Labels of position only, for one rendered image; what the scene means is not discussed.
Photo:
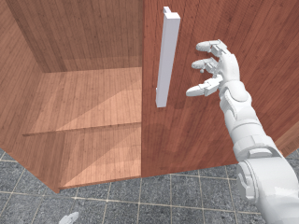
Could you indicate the handle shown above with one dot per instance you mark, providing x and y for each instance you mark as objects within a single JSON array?
[{"x": 167, "y": 55}]

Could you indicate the right robot upper arm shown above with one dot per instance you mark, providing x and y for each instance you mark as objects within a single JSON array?
[{"x": 270, "y": 184}]

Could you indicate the robot right forearm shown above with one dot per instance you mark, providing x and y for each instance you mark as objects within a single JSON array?
[{"x": 246, "y": 131}]

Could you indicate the wardrobe door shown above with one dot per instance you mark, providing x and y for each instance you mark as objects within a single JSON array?
[
  {"x": 288, "y": 136},
  {"x": 190, "y": 133}
]

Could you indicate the robot left hand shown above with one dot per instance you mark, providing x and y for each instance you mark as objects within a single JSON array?
[{"x": 69, "y": 219}]

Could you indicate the robot right hand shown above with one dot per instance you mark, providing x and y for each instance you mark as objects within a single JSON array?
[{"x": 227, "y": 68}]

